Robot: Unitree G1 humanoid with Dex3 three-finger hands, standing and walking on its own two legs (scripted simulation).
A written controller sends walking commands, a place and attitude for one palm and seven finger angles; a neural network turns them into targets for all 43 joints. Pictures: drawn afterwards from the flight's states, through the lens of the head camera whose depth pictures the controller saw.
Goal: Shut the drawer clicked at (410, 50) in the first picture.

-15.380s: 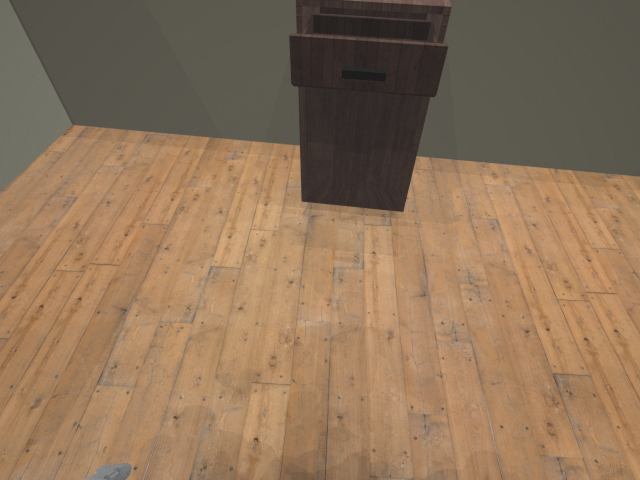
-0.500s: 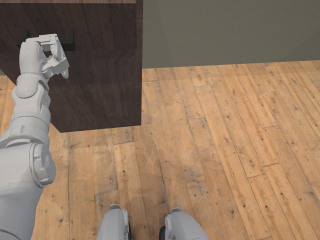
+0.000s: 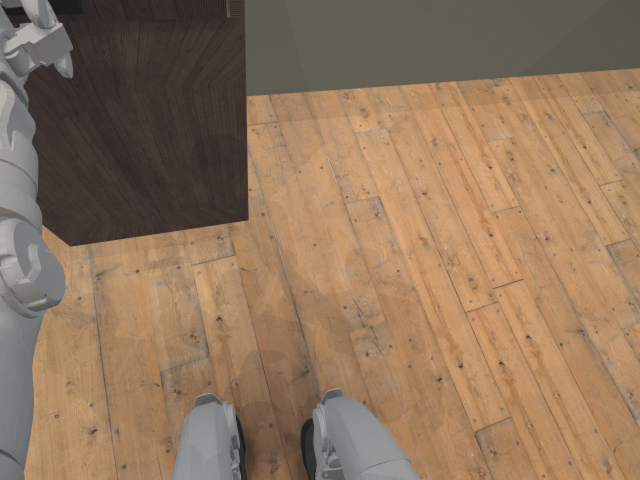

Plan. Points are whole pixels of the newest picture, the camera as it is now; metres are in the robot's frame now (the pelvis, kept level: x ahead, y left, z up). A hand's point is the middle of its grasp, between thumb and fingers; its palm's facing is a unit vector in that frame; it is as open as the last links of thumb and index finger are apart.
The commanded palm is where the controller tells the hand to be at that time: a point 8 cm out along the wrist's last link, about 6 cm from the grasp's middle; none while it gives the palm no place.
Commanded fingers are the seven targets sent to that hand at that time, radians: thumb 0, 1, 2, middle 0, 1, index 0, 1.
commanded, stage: push the drawer shut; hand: left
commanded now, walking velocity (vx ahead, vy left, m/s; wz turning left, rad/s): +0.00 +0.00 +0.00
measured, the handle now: out of the picture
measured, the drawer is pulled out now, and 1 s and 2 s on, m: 0.01 0.00 0.00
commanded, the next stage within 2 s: pull the fist back off the drawer in 0.44 s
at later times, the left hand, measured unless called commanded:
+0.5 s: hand (47, 22) +0.60 +0.20 +0.10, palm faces +0.07 -1.00 -0.04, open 3.2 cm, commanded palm +0.65 +0.21 +0.10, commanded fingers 0.00 0.90 0.90 -1.40 -1.60 -1.40 -1.60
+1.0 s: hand (50, 25) +0.60 +0.20 +0.10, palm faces +0.08 -1.00 -0.03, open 3.2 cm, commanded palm +0.59 +0.21 +0.10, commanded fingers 0.00 0.90 0.90 -1.40 -1.60 -1.40 -1.60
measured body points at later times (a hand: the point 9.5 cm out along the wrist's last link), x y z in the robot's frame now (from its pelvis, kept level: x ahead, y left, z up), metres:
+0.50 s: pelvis -0.01 +0.01 -0.01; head +0.18 +0.05 +0.40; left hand +0.59 +0.26 +0.11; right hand -0.07 -0.24 -0.09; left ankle +0.05 +0.10 -0.64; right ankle +0.00 -0.11 -0.64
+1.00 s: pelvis -0.01 +0.01 -0.01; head +0.18 +0.05 +0.40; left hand +0.59 +0.25 +0.11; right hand -0.07 -0.23 -0.09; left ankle +0.05 +0.10 -0.64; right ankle +0.00 -0.11 -0.64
